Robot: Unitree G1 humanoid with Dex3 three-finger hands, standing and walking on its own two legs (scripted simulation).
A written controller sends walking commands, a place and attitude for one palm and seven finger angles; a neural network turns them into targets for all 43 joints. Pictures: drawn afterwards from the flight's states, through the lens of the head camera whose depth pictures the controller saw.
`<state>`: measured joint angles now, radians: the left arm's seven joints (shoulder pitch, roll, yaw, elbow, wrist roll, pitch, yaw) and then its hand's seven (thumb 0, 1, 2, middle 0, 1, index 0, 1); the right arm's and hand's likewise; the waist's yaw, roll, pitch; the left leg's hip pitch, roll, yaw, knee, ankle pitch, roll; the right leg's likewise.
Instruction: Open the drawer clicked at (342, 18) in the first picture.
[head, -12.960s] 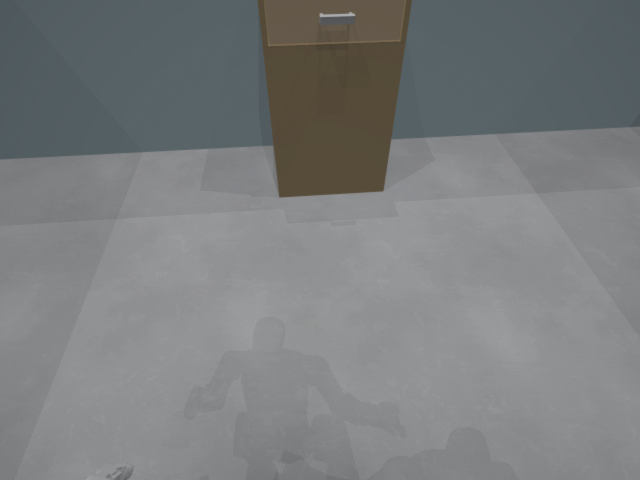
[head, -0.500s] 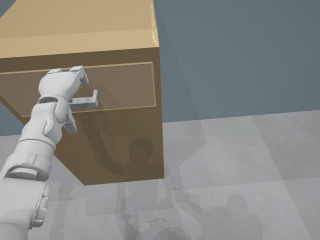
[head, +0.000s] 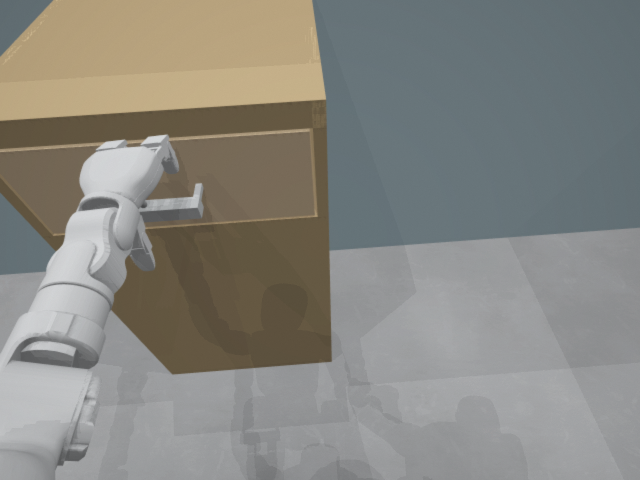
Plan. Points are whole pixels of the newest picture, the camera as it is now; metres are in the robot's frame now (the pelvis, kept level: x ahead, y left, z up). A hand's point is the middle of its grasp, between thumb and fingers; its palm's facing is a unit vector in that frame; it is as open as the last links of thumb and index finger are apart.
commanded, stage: move the hooked fingers above the handle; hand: left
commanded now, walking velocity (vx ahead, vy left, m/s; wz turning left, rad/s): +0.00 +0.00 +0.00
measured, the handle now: (165, 200) +0.51 +0.25 +0.05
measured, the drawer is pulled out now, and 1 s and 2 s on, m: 0.00 0.00 0.00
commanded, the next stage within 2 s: lower the fingers behind the handle in 0.58 s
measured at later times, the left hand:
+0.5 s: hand (154, 201) +0.45 +0.23 +0.10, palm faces -0.04 -0.05 -1.00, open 13.8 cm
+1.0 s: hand (154, 217) +0.44 +0.23 +0.09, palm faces -0.04 -0.05 -1.00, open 13.9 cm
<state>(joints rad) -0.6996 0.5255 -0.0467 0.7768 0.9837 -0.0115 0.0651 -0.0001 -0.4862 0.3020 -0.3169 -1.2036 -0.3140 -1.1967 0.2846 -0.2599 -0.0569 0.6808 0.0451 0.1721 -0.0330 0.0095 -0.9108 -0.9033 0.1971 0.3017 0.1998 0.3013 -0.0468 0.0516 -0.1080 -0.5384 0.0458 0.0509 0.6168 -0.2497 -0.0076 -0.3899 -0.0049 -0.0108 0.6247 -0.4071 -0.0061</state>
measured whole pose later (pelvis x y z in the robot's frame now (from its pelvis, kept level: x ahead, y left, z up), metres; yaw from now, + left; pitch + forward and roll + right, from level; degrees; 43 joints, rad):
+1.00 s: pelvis +0.00 +0.00 +0.00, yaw +0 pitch +11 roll +0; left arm -0.68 0.52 -0.04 0.78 0.99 -0.09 0.08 0.00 -0.49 0.30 -0.32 -1.20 -0.31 -1.20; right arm 0.27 -0.27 -0.06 0.68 0.04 0.17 -0.04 0.01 -0.91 -0.90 0.20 0.30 0.20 0.30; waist -0.05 0.04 -0.11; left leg -0.58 0.05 0.04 0.65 -0.26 -0.01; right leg -0.43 0.00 -0.02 0.66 -0.42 -0.01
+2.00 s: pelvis +0.00 +0.01 -0.02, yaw -1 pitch +16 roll -1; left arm -0.69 0.49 0.00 0.93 1.06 -0.03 0.27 0.00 -0.49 0.30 -0.30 -1.20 -0.31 -1.20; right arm 0.33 -0.25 -0.08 0.72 0.01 0.15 -0.03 0.01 -0.91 -0.90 0.20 0.30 0.20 0.30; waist -0.09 0.05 -0.15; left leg -0.75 0.07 0.05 0.77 -0.31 0.00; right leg -0.59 0.01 0.00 0.76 -0.45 0.00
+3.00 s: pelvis +0.00 +0.00 -0.02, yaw -1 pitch +16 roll -1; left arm -0.69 0.50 0.00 0.93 1.06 -0.05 0.24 0.00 0.67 0.80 -0.36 -1.31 -0.39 -1.32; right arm 0.32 -0.25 -0.07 0.70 0.02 0.15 -0.04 0.01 -0.91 -0.90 0.20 0.30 0.20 0.30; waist -0.09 0.05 -0.14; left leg -0.73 0.07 0.04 0.77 -0.31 -0.01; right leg -0.58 0.01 -0.01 0.75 -0.46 0.00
